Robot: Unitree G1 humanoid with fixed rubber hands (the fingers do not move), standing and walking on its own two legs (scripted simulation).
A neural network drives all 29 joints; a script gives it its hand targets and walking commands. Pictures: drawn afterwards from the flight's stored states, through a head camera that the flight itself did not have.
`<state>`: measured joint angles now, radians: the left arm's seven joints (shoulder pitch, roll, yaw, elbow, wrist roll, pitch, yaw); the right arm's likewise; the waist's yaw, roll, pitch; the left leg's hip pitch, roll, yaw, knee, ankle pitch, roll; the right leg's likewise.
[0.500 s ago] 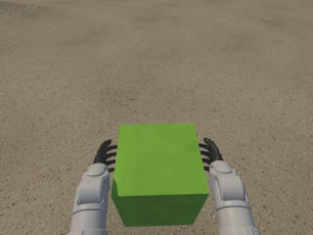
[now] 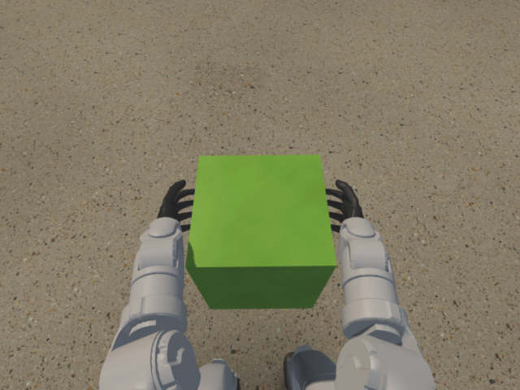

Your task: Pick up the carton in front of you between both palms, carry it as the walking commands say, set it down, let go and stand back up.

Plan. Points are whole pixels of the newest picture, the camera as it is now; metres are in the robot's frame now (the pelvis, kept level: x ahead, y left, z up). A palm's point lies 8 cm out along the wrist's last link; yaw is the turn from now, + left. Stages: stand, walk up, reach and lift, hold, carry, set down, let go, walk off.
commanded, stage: set down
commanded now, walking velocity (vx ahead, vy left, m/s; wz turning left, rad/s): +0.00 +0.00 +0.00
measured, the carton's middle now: (260, 238) +0.37 -0.01 -0.10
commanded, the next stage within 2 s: none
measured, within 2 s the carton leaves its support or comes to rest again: rests again in 1.88 s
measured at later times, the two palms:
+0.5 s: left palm (195, 230) +0.44 +0.13 -0.19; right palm (327, 235) +0.41 -0.16 -0.20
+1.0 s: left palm (211, 239) +0.48 +0.12 -0.35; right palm (319, 244) +0.45 -0.18 -0.36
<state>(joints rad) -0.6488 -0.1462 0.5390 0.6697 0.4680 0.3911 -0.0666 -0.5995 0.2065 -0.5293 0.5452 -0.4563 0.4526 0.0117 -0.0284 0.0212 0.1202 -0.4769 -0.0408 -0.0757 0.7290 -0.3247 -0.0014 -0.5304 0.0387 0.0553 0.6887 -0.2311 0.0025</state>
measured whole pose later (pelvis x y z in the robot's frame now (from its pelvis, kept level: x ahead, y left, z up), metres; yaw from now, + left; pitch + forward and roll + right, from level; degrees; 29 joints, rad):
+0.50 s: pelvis -0.01 +0.01 -0.12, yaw +1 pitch +39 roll +0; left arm -0.85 -0.06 0.44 0.65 0.26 0.27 0.01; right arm -0.77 0.12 -0.50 0.52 -0.27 0.29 -0.04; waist -0.04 0.03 -0.15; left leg -1.50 -0.10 -0.08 1.29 -0.47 -0.01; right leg -1.55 0.06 0.08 1.24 -0.37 0.03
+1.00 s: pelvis -0.04 +0.00 -0.24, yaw +2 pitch +47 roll +1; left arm -1.18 0.07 0.38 0.78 0.17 0.29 0.07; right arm -1.08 -0.01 -0.50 0.62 -0.20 0.32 -0.07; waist -0.06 0.03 -0.06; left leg -1.99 -0.15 -0.06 1.74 -0.58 -0.04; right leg -2.05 0.09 0.09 1.69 -0.47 0.06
